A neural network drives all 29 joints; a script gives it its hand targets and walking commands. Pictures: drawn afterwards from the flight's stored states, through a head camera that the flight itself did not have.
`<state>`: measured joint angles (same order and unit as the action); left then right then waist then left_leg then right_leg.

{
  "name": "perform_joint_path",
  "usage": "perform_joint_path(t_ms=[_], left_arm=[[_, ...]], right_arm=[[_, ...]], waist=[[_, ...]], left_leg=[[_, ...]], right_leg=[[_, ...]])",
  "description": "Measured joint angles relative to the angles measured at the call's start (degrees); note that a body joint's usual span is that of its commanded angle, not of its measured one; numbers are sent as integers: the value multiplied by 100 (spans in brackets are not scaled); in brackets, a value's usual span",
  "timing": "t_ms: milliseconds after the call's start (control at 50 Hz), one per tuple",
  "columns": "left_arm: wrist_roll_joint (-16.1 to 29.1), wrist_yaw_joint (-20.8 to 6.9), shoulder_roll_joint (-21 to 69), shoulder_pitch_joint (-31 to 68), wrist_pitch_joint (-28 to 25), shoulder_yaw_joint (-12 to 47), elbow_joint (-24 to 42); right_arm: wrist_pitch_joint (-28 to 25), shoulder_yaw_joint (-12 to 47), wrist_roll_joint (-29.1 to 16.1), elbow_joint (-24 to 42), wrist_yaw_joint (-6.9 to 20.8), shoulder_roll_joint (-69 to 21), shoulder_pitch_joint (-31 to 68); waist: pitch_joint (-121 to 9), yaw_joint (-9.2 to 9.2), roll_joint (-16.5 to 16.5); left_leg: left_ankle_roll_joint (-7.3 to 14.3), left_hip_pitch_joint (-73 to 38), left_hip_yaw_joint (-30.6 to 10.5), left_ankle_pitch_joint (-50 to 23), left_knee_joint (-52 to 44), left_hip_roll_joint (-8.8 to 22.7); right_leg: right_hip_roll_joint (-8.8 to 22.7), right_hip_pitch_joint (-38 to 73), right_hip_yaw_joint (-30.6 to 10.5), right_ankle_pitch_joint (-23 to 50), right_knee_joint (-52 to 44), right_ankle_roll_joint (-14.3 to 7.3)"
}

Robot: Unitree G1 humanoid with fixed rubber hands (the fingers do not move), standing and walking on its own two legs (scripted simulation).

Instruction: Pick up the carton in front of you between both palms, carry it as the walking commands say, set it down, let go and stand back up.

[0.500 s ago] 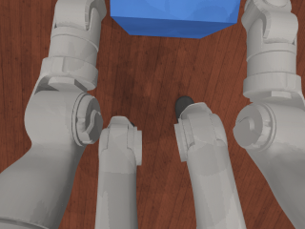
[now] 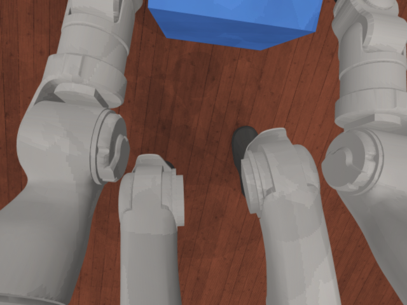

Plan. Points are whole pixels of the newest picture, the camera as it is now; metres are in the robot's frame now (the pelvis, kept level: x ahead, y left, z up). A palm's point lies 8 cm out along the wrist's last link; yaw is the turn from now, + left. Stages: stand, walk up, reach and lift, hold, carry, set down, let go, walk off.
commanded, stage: set down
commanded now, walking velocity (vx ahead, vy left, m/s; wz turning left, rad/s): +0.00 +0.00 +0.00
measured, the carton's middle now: out of the picture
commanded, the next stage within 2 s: none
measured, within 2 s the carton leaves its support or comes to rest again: neither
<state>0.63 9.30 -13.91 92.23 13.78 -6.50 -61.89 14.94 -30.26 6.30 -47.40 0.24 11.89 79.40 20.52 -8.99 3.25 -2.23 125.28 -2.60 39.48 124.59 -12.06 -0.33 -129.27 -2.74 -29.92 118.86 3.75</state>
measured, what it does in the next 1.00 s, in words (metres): stands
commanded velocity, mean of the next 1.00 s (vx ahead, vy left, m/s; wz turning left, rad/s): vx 0.00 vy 0.00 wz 0.00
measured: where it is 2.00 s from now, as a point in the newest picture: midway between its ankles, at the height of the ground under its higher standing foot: (207, 193)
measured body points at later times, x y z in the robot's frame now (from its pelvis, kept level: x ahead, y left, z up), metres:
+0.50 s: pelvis -0.01 +0.00 -0.01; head +0.37 -0.03 +0.21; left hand +0.59 +0.03 -0.19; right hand +0.51 -0.27 -0.19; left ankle +0.08 +0.11 -0.36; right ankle +0.12 -0.14 -0.36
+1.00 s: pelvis -0.01 -0.01 -0.02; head +0.38 -0.03 +0.18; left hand +0.61 +0.07 -0.21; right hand +0.52 -0.31 -0.21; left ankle +0.08 +0.10 -0.36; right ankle +0.12 -0.14 -0.36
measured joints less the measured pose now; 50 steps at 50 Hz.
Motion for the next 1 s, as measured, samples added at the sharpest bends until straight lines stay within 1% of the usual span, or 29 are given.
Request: perform_joint_path(t_ms=[80,360,520,640,720,760,780,840,880,940,1000], left_arm=[[-100,-116,5,121,-39,-112,-112],[-460,-564,-58,226,-176,-514,-185],[-567,-780,-42,305,-220,-630,-156],[-626,-827,-43,349,-261,-602,-109],[-625,-781,-84,374,-342,-438,-86],[-537,-721,-167,377,-360,-191,-150],[-431,-649,-234,353,-375,-40,-176],[65,-441,-520,217,-441,418,-209],[434,-366,-750,166,-478,713,-177],[899,-332,-1038,178,-495,1079,-77],[1152,-343,-1188,267,-459,1265,10]], right_arm=[[-22,-15,62,-118,59,85,92],[-86,-110,168,-398,447,228,310],[-150,-259,247,-556,515,349,454],[-239,-342,260,-690,596,404,546],[-451,-462,263,-911,515,428,643],[-619,-385,194,-1163,397,468,705],[-712,-312,113,-1311,293,495,725],[-982,-65,-263,-1658,-38,611,703],[-1121,146,-574,-1774,-185,744,701],[-1210,509,-1041,-1822,-287,977,744],[-1160,836,-1398,-1755,-327,1138,798]], waist=[[136,4,10],[463,16,-71],[655,70,-91],[758,86,-126],[837,89,-174],[905,92,-200],[938,92,-211],[937,89,-232],[932,90,-238],[929,99,-232],[904,96,-218]], left_leg=[[4,-42,10,-18,42,12],[6,-140,3,-43,208,97],[64,-188,31,-27,307,159],[104,-208,54,27,382,208],[112,-228,66,74,426,247],[107,-247,65,96,440,272],[102,-250,63,104,444,288],[109,-187,74,115,459,370],[124,-129,88,108,480,439],[134,-62,102,85,522,517],[108,-33,89,45,541,546]], right_leg=[[20,48,11,12,44,-13],[37,155,87,59,177,-65],[40,227,101,45,244,-48],[48,253,108,-7,308,-30],[55,267,117,-49,353,-24],[64,281,132,-68,369,-32],[74,283,144,-76,374,-43],[132,217,203,-91,400,-106],[185,159,255,-89,430,-170],[256,82,326,-59,481,-274],[290,40,371,-8,506,-349]])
